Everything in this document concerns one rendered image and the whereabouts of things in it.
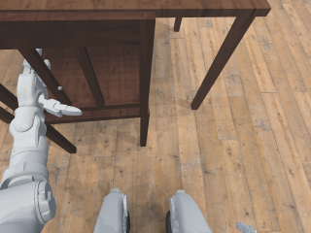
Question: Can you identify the chair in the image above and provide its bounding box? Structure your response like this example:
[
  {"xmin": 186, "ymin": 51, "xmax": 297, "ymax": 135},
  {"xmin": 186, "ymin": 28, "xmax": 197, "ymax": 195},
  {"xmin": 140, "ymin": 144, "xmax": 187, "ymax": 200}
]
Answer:
[{"xmin": 0, "ymin": 12, "xmax": 156, "ymax": 154}]

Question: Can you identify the robot left upper arm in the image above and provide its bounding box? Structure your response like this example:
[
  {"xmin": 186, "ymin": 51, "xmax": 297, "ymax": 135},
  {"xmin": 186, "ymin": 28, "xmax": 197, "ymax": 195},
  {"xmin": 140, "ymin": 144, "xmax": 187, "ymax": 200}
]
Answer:
[{"xmin": 0, "ymin": 180, "xmax": 56, "ymax": 233}]

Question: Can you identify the robot thigh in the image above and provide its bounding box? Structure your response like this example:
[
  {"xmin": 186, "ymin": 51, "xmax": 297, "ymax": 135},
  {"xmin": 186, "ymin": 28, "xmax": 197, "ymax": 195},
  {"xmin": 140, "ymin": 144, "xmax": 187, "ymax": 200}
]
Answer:
[
  {"xmin": 169, "ymin": 193, "xmax": 212, "ymax": 233},
  {"xmin": 93, "ymin": 192, "xmax": 128, "ymax": 233}
]

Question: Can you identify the robot left forearm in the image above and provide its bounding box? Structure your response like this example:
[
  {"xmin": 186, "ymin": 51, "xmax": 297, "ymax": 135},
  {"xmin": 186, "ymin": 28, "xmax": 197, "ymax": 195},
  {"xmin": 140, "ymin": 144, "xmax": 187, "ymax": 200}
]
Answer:
[{"xmin": 0, "ymin": 106, "xmax": 49, "ymax": 190}]

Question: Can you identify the left robot thigh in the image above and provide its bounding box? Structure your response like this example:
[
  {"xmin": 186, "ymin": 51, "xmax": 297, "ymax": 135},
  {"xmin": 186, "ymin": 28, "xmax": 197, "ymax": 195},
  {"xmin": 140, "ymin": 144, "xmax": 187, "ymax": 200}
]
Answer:
[{"xmin": 93, "ymin": 192, "xmax": 128, "ymax": 233}]

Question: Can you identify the table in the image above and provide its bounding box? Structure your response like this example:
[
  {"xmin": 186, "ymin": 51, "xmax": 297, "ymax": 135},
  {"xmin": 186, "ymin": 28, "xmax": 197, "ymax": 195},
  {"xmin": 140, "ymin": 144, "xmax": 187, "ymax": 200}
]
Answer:
[{"xmin": 0, "ymin": 0, "xmax": 271, "ymax": 124}]

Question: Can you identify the right robot thigh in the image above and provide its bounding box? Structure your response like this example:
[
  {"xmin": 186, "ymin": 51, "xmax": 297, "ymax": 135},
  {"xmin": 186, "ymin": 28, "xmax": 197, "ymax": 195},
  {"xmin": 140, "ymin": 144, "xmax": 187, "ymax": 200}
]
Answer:
[{"xmin": 169, "ymin": 193, "xmax": 212, "ymax": 233}]

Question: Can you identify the robot left hand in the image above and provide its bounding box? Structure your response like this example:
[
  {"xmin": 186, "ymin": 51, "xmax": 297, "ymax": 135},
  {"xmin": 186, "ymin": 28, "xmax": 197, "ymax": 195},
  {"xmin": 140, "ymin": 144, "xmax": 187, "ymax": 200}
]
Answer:
[{"xmin": 17, "ymin": 49, "xmax": 83, "ymax": 117}]

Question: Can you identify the robot right hand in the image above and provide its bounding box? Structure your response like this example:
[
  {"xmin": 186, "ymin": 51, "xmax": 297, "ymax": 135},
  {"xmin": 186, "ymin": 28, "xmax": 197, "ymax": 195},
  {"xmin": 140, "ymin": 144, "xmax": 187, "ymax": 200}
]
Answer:
[{"xmin": 235, "ymin": 221, "xmax": 257, "ymax": 233}]

